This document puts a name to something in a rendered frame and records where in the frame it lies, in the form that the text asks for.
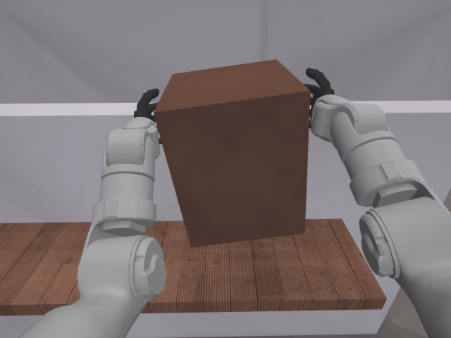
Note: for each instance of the carton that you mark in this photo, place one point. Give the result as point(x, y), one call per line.
point(236, 143)

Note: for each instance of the left robot upper arm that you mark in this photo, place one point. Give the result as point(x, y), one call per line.
point(117, 277)

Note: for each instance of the table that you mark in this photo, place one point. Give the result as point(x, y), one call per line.
point(321, 270)

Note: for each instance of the robot right hand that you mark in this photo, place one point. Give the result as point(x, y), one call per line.
point(323, 89)

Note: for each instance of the right robot upper arm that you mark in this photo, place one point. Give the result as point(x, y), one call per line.
point(410, 242)

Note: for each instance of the robot left forearm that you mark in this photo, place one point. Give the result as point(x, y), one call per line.
point(126, 204)

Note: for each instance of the robot right forearm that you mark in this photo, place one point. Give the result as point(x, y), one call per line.
point(379, 171)

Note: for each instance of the robot left hand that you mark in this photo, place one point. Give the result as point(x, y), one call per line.
point(144, 109)

